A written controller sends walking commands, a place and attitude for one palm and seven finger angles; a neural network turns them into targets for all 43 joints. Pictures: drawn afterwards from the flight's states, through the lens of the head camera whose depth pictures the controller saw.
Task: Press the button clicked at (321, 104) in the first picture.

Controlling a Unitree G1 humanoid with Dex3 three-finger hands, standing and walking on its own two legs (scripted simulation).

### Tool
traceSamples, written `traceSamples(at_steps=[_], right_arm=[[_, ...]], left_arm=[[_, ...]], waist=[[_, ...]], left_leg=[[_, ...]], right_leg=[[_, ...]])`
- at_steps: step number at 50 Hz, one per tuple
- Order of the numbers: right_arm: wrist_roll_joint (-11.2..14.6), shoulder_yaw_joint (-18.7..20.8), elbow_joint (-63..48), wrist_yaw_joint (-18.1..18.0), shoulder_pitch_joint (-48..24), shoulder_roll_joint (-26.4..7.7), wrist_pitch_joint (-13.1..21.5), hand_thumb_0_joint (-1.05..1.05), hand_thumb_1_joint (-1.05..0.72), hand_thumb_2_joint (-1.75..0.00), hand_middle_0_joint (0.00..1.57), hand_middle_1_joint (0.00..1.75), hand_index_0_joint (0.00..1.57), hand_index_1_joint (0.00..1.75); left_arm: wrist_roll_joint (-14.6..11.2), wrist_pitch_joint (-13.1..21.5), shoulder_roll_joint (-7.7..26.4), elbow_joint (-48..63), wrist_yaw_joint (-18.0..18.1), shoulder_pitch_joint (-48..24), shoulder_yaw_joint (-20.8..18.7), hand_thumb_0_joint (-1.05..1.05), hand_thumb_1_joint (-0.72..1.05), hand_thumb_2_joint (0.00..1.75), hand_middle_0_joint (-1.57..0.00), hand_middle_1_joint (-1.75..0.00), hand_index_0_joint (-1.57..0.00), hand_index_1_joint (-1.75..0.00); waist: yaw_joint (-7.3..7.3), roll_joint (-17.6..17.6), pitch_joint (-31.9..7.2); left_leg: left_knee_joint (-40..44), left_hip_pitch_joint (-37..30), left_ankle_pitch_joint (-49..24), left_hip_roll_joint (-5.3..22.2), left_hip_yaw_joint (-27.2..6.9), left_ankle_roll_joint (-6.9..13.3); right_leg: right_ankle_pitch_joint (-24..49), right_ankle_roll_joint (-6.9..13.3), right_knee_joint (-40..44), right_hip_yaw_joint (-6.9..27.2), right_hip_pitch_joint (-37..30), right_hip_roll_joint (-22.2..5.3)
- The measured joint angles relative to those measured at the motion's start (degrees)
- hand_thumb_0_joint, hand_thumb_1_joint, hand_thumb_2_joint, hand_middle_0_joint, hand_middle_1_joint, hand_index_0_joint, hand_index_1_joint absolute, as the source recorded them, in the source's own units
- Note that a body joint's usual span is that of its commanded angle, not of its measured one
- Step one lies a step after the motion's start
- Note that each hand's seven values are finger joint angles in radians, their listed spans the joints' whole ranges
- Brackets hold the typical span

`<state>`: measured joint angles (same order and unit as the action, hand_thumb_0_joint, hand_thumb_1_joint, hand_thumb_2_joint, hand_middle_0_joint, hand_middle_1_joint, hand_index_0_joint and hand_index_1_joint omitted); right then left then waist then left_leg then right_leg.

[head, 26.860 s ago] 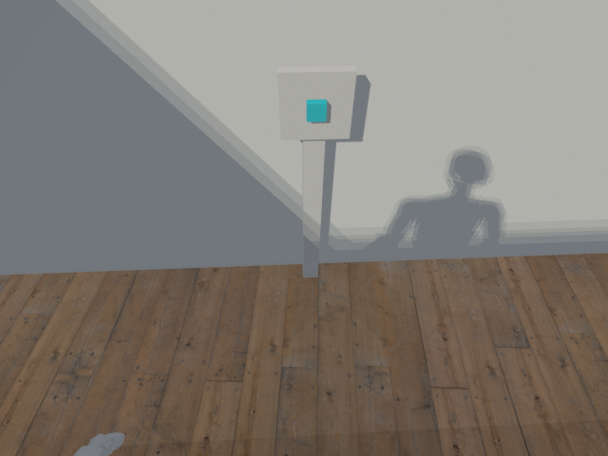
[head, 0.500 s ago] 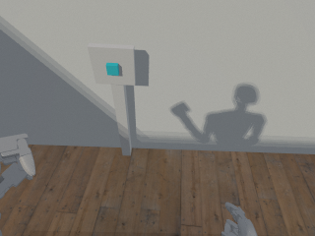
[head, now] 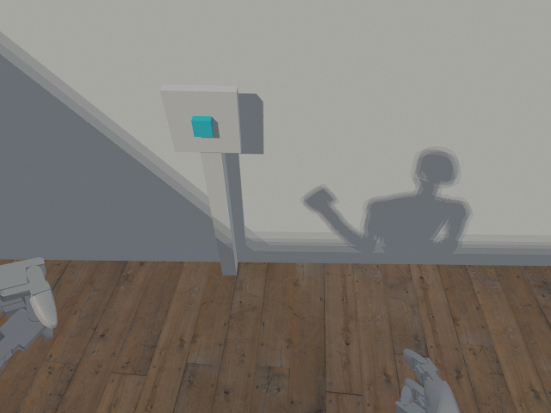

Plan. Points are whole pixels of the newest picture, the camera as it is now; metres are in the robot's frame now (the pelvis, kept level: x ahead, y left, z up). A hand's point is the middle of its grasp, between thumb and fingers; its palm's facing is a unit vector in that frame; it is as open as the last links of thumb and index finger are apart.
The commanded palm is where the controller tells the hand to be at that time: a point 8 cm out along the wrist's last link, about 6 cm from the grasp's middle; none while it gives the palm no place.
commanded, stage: stop stepping back and stand still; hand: left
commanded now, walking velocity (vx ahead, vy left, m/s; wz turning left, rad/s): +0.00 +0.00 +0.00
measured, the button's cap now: (203, 125) +0.76 +0.22 +0.00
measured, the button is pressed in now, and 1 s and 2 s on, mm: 0 0 0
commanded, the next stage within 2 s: let the arm hang, fingers relaxed in 0.04 s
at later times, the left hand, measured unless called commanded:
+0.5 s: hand out of the picture +0.02 +0.19 -0.18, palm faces +0.02 -0.98 -0.21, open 3.6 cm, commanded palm none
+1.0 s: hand out of the picture -0.04 +0.15 -0.17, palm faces +0.04 -0.98 -0.20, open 7.2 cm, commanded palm none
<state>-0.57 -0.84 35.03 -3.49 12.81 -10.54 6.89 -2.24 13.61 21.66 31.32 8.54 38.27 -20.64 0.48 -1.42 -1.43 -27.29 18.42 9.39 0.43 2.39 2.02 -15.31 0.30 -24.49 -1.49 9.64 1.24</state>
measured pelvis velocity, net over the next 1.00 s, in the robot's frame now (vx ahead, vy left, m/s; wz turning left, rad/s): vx -0.01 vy -0.01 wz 0.01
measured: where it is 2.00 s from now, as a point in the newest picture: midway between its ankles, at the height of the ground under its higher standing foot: outside the picture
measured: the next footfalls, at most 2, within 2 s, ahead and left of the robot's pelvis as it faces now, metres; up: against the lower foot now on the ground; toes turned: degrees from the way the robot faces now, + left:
none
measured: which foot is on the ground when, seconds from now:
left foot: down 0.00-1.00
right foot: down 0.00-1.00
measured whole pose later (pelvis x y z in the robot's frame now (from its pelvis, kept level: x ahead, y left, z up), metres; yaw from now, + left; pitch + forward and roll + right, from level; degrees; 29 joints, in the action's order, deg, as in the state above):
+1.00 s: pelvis -0.01 -0.01 +0.00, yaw +1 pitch -2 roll +0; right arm -1.2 0.7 64.3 -1.7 17.7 -7.0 -1.6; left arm 0.6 -0.4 7.0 -65.8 2.0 19.6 0.4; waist 0.6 -2.0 1.3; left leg -24.4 15.4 7.5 -0.2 2.1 1.3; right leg -16.1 1.3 -26.2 -2.0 8.6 0.6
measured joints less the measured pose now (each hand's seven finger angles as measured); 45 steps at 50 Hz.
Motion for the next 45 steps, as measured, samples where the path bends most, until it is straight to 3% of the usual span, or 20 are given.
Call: traceSamples(at_steps=[7, 8, 9, 11, 14, 18, 20, 24, 30, 38, 45], right_arm=[[-0.18, -0.69, 1.19, -0.63, -0.87, 0.15, -0.52, 0.01, -0.90, -0.90, 0.21, 0.30, 0.20, 0.30], [-0.02, -0.28, 2.53, 0.37, -1.26, -0.30, 1.00, 0.01, -0.90, -0.90, 0.21, 0.30, 0.20, 0.30], [0.11, 0.19, 4.17, 1.64, -2.02, -1.24, 1.36, 0.01, -0.90, -0.90, 0.21, 0.30, 0.20, 0.30], [0.17, 0.79, 7.00, 3.30, -4.04, -3.41, -0.74, 0.01, -0.90, -0.90, 0.21, 0.30, 0.20, 0.30], [-0.27, 1.31, 9.84, 3.81, -5.90, -5.04, -3.90, 0.01, -0.90, -0.90, 0.21, 0.30, 0.20, 0.30], [-0.86, 1.37, 12.69, 3.64, -4.18, -4.51, -6.24, 0.01, -0.91, -0.90, 0.21, 0.30, 0.20, 0.30], [-1.08, 1.26, 14.56, 3.49, -2.36, -3.86, -7.20, 0.01, -0.91, -0.90, 0.20, 0.30, 0.20, 0.30], [-1.12, 1.04, 19.00, 3.00, 1.39, -2.49, -8.65, 0.00, -0.91, -0.90, 0.20, 0.30, 0.20, 0.30], [-0.84, 1.38, 24.05, 2.40, 4.76, -1.36, -9.71, 0.01, -0.91, -0.90, 0.20, 0.30, 0.19, 0.30], [-0.62, 1.61, 27.18, 2.24, 5.37, 0.77, -9.35, 0.00, -0.91, -0.90, 0.20, 0.30, 0.20, 0.30], [-0.61, 1.56, 28.62, 2.11, 4.97, 2.65, -8.93, 0.00, -0.91, -0.90, 0.20, 0.30, 0.20, 0.30]], left_arm=[[0.57, -2.51, -2.59, -3.50, 0.08, -3.31, 2.68, 0.02, 0.89, 0.90, -1.31, -1.50, -1.31, -1.50], [1.23, -1.49, -2.26, -6.66, -0.58, -5.21, 3.85, 0.02, 0.89, 0.90, -1.31, -1.50, -1.31, -1.50], [2.06, -2.11, -1.80, -12.16, -2.05, -8.43, 5.84, 0.01, 0.89, 0.90, -1.31, -1.50, -1.31, -1.49], [3.17, -7.02, -2.06, -25.84, -4.75, -14.84, 10.14, 0.01, 0.90, 0.90, -1.29, -1.49, -1.30, -1.48], [4.12, -13.56, -4.43, -46.54, -6.96, -20.62, 15.01, 0.01, 0.90, 0.90, -1.25, -1.45, -1.25, -1.44], [4.33, -16.69, -8.09, -65.23, -8.10, -21.72, 19.35, 0.01, 0.91, 0.90, -1.14, -1.35, -1.15, -1.34], [4.26, -17.02, -9.75, -71.74, -7.86, -21.21, 20.69, 0.02, 0.91, 0.90, -1.08, -1.29, -1.09, -1.28], [3.63, -16.55, -8.80, -81.04, -6.67, -20.42, 19.77, 0.02, 0.90, 0.90, -0.94, -1.19, -0.95, -1.14], [3.18, -15.93, -8.39, -90.11, -7.64, -18.11, 20.32, 0.02, 0.91, 0.90, -0.74, -0.94, -0.74, -0.91], [3.03, -15.30, -10.08, -96.08, -7.27, -16.37, 20.64, 0.01, 0.91, 0.90, -0.46, -0.61, -0.46, -0.60], [2.87, -14.59, -12.55, -97.28, -6.72, -17.16, 20.85, 0.01, 0.91, 0.90, -0.28, -0.40, -0.28, -0.39]], waist=[[-1.76, 0.18, 0.56], [-1.76, 0.02, 0.21], [-1.92, -0.39, -0.02], [-1.84, -1.58, -0.14], [-0.34, -2.31, 0.38], [1.31, 0.30, 2.06], [1.48, 2.11, 2.93], [0.61, 3.76, 4.33], [-0.36, 1.48, 5.00], [-0.31, -1.44, 4.47], [-0.05, -1.46, 3.26]], left_leg=[[0.96, -1.45, 0.01, -0.16, 0.46, 0.22], [0.46, -0.62, 0.02, -0.29, 0.26, 0.26], [-0.55, 0.42, 0.19, -0.60, 0.01, 0.38], [-2.92, 2.15, 0.89, -1.10, -0.15, 0.71], [-5.32, 3.45, 1.87, -1.52, 0.17, 1.10], [-5.33, 2.56, 1.90, -1.41, 0.29, 0.74], [-4.63, 1.82, 1.54, -1.24, 0.03, 0.47], [-2.69, 0.76, 0.35, -0.67, -0.94, -0.01], [0.65, -0.70, -1.58, -0.76, -1.22, 0.05], [2.98, -1.85, -2.78, -1.14, -0.61, 0.09], [2.90, -2.52, -2.33, -0.93, -0.33, -0.33]], right_leg=[[0.21, -0.29, 0.92, 0.47, -1.27, -0.18], [0.00, -0.30, 0.00, 0.08, -0.36, -0.33], [-0.61, -0.36, -1.52, -0.28, 0.74, -0.64], [-2.16, -0.56, -4.79, -0.57, 2.70, -1.21], [-3.85, -0.89, -8.53, -0.33, 4.61, -1.78], [-4.17, -0.39, -9.11, -0.19, 4.03, -1.69], [-3.79, -0.18, -8.24, -0.41, 3.17, -1.46], [-2.05, 0.30, -4.98, -1.28, 1.34, -0.67], [0.11, 0.44, -1.26, -1.53, -0.30, -0.61], [0.42, 0.45, -0.87, -0.96, -0.39, -1.04], [-0.31, 0.69, -1.59, -0.64, -0.63, -0.88]])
